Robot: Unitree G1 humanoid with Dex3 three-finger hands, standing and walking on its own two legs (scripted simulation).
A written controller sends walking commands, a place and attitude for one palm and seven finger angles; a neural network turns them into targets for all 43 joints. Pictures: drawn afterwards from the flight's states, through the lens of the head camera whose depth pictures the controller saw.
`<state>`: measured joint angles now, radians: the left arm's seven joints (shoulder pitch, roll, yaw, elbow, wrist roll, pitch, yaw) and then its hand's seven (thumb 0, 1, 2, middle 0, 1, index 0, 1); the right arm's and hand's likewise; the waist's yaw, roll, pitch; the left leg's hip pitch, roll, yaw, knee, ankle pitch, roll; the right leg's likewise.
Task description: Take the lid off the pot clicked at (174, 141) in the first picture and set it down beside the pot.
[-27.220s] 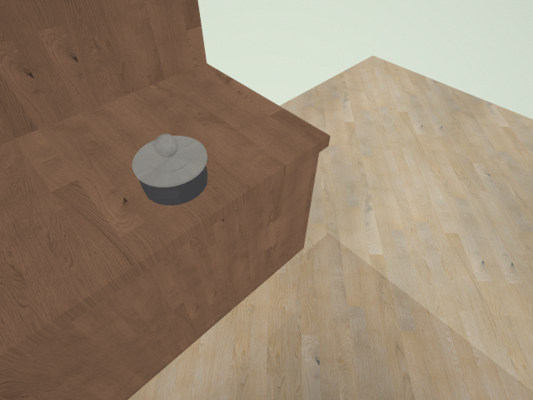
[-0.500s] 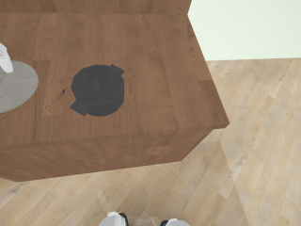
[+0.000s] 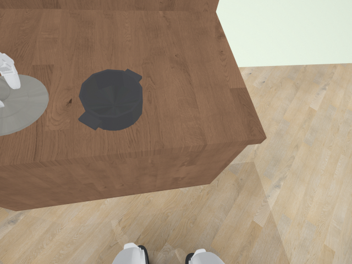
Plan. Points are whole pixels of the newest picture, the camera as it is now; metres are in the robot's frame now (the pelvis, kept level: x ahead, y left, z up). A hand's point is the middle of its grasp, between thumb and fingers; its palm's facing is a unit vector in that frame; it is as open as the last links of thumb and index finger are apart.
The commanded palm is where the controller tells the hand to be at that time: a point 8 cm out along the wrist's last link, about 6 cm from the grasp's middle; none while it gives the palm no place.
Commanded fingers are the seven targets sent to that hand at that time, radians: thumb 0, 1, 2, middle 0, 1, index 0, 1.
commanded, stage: lower the lid onto the table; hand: left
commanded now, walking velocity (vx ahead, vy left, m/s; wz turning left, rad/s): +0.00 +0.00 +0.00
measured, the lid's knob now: out of the picture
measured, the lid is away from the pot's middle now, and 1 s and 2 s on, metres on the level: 0.23 0.23 0.24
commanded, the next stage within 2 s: open the fingers wide in 0.98 s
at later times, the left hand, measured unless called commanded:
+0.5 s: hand out of the picture +0.49 +0.35 +0.04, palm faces -0.49 -0.11 -0.87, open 7.7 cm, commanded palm +0.58 +0.35 +0.09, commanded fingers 0.00 0.63 0.89 -0.75 -1.12 -0.83 -1.15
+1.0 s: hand (9, 104) +0.49 +0.35 +0.00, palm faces -0.49 -0.10 -0.87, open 7.7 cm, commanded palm +0.58 +0.34 +0.05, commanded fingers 0.00 0.63 0.89 -0.75 -1.12 -0.83 -1.15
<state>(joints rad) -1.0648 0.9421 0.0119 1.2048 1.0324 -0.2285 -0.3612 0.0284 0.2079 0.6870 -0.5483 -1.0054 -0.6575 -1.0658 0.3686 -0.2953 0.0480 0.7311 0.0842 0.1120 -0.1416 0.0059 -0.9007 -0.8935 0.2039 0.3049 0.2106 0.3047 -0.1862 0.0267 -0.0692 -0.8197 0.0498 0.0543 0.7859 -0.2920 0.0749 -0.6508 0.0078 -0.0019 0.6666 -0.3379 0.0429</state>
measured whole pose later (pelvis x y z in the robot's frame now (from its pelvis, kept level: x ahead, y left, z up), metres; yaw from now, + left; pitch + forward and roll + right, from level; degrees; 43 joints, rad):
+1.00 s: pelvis -0.01 +0.02 -0.03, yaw -1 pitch +24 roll -7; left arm -1.09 0.96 0.03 1.23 1.08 -0.22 -0.29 0.03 0.21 0.69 -0.55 -1.00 -0.66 -1.07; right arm 0.37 -0.28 0.07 0.69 0.06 0.14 -0.13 0.00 -0.90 -0.89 0.20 0.31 0.21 0.30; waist -0.23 0.03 -0.08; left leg -1.04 0.06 0.04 0.95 -0.34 0.10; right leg -0.85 0.02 0.00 0.82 -0.39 0.03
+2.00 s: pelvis -0.03 +0.02 -0.03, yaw -1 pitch +22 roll -7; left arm -1.07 0.85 0.00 1.22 1.08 -0.13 -0.24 0.00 0.08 0.59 -0.37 -0.92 -0.37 -0.93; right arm 0.38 -0.28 0.04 0.69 0.05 0.14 -0.09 0.01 -0.90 -0.89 0.20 0.30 0.21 0.30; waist -0.20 0.04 -0.09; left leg -1.03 0.04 0.04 0.96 -0.32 0.11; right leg -0.86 0.01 0.00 0.84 -0.38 0.01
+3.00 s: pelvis -0.01 +0.03 -0.01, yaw +0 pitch +18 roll -6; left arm -1.07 0.84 -0.01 1.16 1.04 -0.15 -0.31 0.00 0.03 0.57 -0.34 -0.90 -0.34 -0.91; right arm 0.39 -0.28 0.02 0.70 0.07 0.15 -0.08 0.01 -0.90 -0.89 0.20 0.30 0.21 0.30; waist -0.16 0.04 -0.10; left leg -0.86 0.02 0.05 0.83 -0.30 0.11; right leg -0.68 0.00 0.02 0.70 -0.35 0.00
